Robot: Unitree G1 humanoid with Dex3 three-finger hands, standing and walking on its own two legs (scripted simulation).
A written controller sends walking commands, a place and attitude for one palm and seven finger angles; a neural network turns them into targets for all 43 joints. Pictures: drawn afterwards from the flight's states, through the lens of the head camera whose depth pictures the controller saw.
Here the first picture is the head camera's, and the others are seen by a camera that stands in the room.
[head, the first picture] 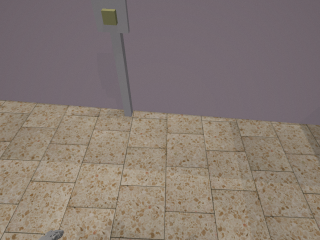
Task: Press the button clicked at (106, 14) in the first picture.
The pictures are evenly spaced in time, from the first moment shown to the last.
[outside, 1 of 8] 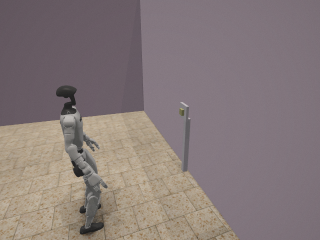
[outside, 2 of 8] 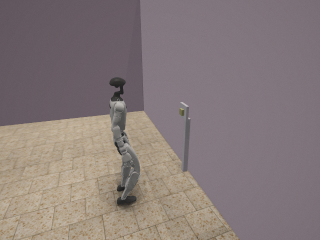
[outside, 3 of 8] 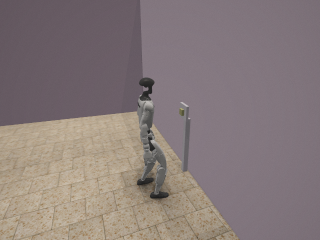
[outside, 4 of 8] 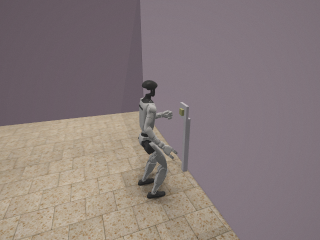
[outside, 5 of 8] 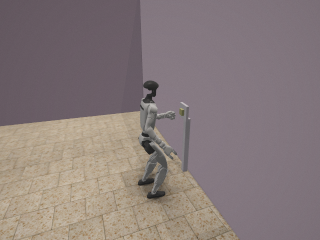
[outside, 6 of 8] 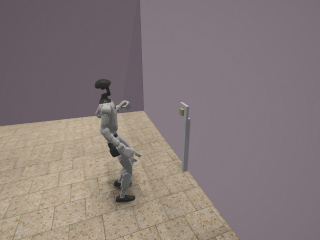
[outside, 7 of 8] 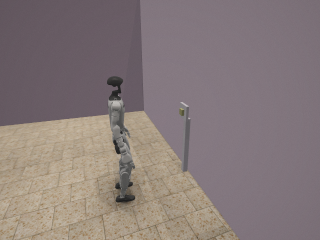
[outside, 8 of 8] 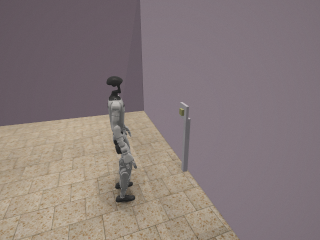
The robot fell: no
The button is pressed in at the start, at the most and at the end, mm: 0 10 0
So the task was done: yes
